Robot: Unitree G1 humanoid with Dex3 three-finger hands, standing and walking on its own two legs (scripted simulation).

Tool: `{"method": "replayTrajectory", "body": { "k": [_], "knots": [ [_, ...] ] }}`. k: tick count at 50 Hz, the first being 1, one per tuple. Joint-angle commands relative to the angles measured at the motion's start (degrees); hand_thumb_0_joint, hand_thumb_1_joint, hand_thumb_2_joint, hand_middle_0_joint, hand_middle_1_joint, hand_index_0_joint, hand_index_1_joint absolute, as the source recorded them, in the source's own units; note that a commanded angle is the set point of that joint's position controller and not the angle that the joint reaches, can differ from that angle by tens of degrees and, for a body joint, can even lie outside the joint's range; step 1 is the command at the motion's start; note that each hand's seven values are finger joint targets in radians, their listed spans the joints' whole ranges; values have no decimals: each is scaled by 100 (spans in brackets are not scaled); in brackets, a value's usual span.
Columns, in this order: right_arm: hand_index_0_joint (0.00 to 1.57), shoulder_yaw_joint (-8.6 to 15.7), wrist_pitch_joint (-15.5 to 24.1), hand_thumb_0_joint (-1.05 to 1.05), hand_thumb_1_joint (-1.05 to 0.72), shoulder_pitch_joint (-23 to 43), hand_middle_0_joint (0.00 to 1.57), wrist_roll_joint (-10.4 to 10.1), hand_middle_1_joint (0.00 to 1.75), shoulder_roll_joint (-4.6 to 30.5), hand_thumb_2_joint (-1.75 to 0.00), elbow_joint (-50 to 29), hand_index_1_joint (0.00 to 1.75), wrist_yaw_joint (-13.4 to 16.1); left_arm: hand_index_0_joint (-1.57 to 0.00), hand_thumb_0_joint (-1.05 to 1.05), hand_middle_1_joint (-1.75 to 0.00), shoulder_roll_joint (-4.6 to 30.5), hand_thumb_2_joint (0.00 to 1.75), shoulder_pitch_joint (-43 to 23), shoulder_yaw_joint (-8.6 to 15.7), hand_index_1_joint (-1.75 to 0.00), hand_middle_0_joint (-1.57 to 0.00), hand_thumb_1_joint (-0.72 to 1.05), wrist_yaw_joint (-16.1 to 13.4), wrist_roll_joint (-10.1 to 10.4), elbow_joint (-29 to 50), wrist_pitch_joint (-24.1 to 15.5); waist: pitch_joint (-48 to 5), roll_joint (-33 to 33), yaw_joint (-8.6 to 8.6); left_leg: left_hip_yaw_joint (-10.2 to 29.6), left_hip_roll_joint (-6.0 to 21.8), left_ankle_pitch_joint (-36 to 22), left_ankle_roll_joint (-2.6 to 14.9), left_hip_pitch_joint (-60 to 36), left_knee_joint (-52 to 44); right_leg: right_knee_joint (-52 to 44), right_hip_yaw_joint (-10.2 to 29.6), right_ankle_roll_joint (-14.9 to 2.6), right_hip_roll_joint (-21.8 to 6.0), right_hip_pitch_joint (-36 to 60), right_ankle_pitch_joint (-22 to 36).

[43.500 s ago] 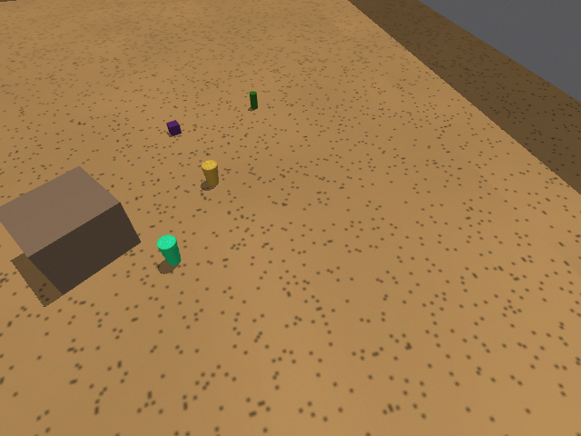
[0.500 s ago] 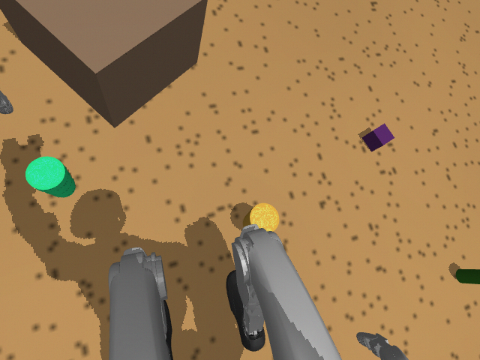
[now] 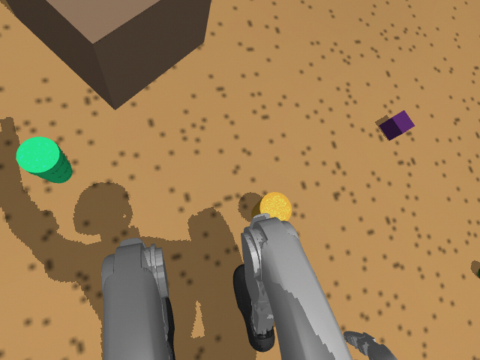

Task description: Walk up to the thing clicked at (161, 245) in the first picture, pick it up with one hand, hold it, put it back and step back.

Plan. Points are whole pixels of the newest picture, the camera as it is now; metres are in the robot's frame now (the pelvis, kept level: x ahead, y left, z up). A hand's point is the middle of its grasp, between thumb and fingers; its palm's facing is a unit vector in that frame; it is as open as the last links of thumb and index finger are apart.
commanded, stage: withdraw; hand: left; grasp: from above
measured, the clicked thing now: (50, 164) +0.52 +0.32 -0.32
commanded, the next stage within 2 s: none
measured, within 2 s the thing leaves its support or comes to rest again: neither
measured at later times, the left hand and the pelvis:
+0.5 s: hand out of the picture +0.49 +0.35 -0.13, palm faces -0.41 -0.05 -0.91, open 13.3 cm; pelvis +0.00 +0.00 +0.00, yaw -1 degrees
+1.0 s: hand out of the picture +0.51 +0.36 -0.05, palm faces -0.46 -0.07 -0.89, open 13.6 cm; pelvis +0.00 +0.01 +0.04, yaw +0 degrees
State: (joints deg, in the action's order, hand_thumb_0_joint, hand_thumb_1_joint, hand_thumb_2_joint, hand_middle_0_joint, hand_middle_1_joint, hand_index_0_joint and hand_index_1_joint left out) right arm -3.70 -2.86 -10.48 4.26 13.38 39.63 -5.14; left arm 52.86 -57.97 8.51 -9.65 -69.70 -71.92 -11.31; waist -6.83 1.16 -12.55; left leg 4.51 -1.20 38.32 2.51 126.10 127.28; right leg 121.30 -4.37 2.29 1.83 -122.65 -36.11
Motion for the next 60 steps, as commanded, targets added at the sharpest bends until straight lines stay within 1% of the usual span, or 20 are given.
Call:
{"method": "replayTrajectory", "body": {
  "k": [1, 2, 4, 8, 9, 13, 16, 20, 24, 32, 35, 40, 45, 47, 48, 52, 53, 54, 56, 60],
  "knots": [
    [20, 468, -25, 0, -92, -1357, 20, -67, 30, 1610, -90, -140, 30, 115, -19, 0, -90, 999, 89, -1636, -358, -90, -19, -44, 417, 292, 690, -24, -3221, 1335, -265, 128, 93, -598, 0, -3158, -1928, -1557, -249, -446, 89, 1889, 771],
    [20, 452, -31, 0, -91, -1362, 20, -102, 30, 1591, -90, -106, 30, 132, -18, 0, -91, 676, 90, -1517, -585, -91, -17, -44, 553, 390, 453, -4, -2994, 1195, -298, 165, 101, -603, 1, -3093, -1954, -1588, -261, -465, 91, 1787, 752],
    [20, 384, -40, 0, -91, -1316, 20, -149, 30, 1593, -90, -107, 30, 161, -15, 0, -94, 569, 92, -1525, -756, -93, -15, -45, 767, 531, 450, -6, -2588, 1309, -269, 295, 102, -629, -55, -3136, -2118, -1598, -251, -512, 61, 1629, 701],
    [20, 289, -114, 0, -91, -1293, 20, -149, 30, 1628, -90, -263, 30, 187, -22, 0, -86, 1151, 86, -1570, -517, -86, -22, -39, 885, 357, 537, -189, -2939, 1302, -66, 328, 107, -1251, -102, -3512, -2109, -1486, -216, -518, 57, 1786, 1042],
    [20, 257, -129, 0, -91, -1259, 20, -130, 30, 1607, -90, -287, 30, 178, -23, 0, -85, 1232, 86, -1709, -441, -85, -23, -38, 853, 366, 573, -293, -2955, 1390, -95, 279, 97, -1415, -110, -3508, -2018, -1450, -188, -515, 56, 1779, 1135],
    [20, 160, -160, 0, -92, -1178, 20, -12, 30, 1671, -91, -318, 30, 130, -25, 0, -82, 2013, 84, -1923, 175, -82, -25, -36, 459, 153, 845, -737, -3470, 1677, 8, 227, 56, -2034, -136, -3803, -1698, -1236, -202, -487, 40, 1843, 1416],
    [20, 174, -188, 0, -92, -1133, 20, 39, 30, 1660, -91, -335, 30, 55, -26, 0, -80, 1992, 83, -2086, 258, -81, -27, -36, -20, -149, 795, -847, -3977, 2146, 28, 142, 52, -2087, -141, -4146, -1650, -1103, -200, -479, 67, 1825, 1519],
    [20, 227, -105, 0, -92, -1238, 20, 99, 30, 1688, -90, -226, 30, -38, -23, 0, -84, 1603, 86, -1971, 135, -84, -23, -39, -503, -288, 366, -694, -3560, 2258, -173, 111, 50, -1414, -135, -3837, -1720, -1127, -309, -464, 76, 1551, 1163],
    [20, 363, -16, 0, -92, -1279, 20, 85, 30, 1774, -91, -270, 30, -65, -21, 0, -86, 1899, 88, -2104, 271, -86, -22, -42, -664, -305, 526, -393, -3975, 2361, -67, 95, 69, -1090, -118, -3967, -1736, -1100, -304, -461, 46, 1499, 944],
    [20, 496, 133, 0, -92, -1478, 20, 9, 30, 1639, -91, -153, 30, -1, -18, 0, -89, 1653, 89, -2676, 36, -89, -19, -44, -400, 131, 1325, -117, -4411, 2005, -243, -105, 62, -650, -24, -3574, -1646, -1385, -169, -430, 87, 2135, 805],
    [20, 432, 118, 0, -92, -1479, 20, -35, 30, 1614, -91, -68, 30, 48, -17, 0, -91, 1393, 91, -2600, -199, -91, -17, -46, -239, 96, 920, -37, -3897, 1945, -294, -52, 61, -379, -33, -3367, -1809, -1467, -172, -458, 82, 1929, 612],
    [20, 343, 19, 0, -92, -1368, 20, -130, 30, 1650, -91, -178, 30, 92, -17, 0, -92, 1375, 92, -2261, -326, -92, -17, -47, 40, 32, 290, 184, -3260, 1703, -194, 140, 84, -377, -40, -3281, -2140, -1489, -230, -482, 80, 1746, 637],
    [20, 264, -147, 0, -92, -1289, 20, -189, 30, 1663, -91, -435, 30, 114, -19, 0, -88, 1679, 90, -1841, -200, -89, -20, -45, 485, 44, 410, 236, -3418, 1570, -17, 189, 83, -1157, -43, -3616, -2222, -1578, -182, -472, 75, 2076, 1056],
    [20, 228, -198, 0, -92, -1285, 20, -174, 30, 1617, -91, -481, 30, 114, -20, 0, -86, 1525, 89, -1601, -243, -87, -21, -43, 698, 196, 342, 187, -3277, 1439, -59, 148, 52, -1398, -39, -3500, -2150, -1636, -158, -478, 73, 2204, 1163],
    [20, 250, -208, 0, -92, -1217, 20, -167, 30, 1692, -91, -610, 30, 127, -21, 0, -85, 1638, 87, -1590, -100, -86, -22, -41, 774, 269, 470, 123, -3271, 1297, -67, 196, 51, -1484, -44, -3504, -2130, -1634, -178, -488, 56, 2189, 1180],
    [20, 236, -220, 0, -92, -1229, 20, -82, 30, 1636, -91, -624, 30, 170, -24, 0, -83, 1608, 84, -1692, -68, -83, -24, -37, 1058, 382, 768, -340, -3277, 1388, -156, 147, 76, -1557, -61, -3519, -1949, -1556, -156, -499, 67, 2111, 1187],
    [20, 228, -205, 0, -92, -1238, 20, -60, 30, 1633, -91, -597, 30, 185, -24, 0, -84, 1629, 85, -1714, -52, -84, -24, -38, 1075, 378, 697, -475, -3257, 1366, -179, 113, 62, -1482, -55, -3458, -1872, -1566, -148, -498, 63, 2098, 1165],
    [20, 230, -198, 0, -92, -1356, 20, -40, 30, 1619, -90, -377, 30, 196, -24, 0, -83, 1349, 84, -1688, -219, -83, -24, -37, 1070, 397, 615, -614, -3127, 1349, -237, 170, 69, -1389, -84, -3500, -1828, -1543, -169, -499, 42, 1845, 1054],
    [20, 218, -144, 0, -92, -1283, 20, 38, 30, 1631, -91, -365, 30, 208, -23, 0, -84, 1443, 85, -1906, -154, -84, -23, -39, 941, 381, 716, -959, -3179, 1545, -246, 139, 71, -1216, -103, -3529, -1694, -1444, -156, -502, 48, 1719, 967],
    [20, 205, -78, 0, -92, -1206, 20, 173, 30, 1640, -91, -219, 30, 158, -23, 0, -85, 1671, 86, -2528, -25, -85, -23, -40, 229, 154, 1163, -1349, -3833, 2265, -179, 104, 107, -1446, -146, -4120, -1527, -1173, -216, -471, 48, 1661, 1175]
  ]
}}
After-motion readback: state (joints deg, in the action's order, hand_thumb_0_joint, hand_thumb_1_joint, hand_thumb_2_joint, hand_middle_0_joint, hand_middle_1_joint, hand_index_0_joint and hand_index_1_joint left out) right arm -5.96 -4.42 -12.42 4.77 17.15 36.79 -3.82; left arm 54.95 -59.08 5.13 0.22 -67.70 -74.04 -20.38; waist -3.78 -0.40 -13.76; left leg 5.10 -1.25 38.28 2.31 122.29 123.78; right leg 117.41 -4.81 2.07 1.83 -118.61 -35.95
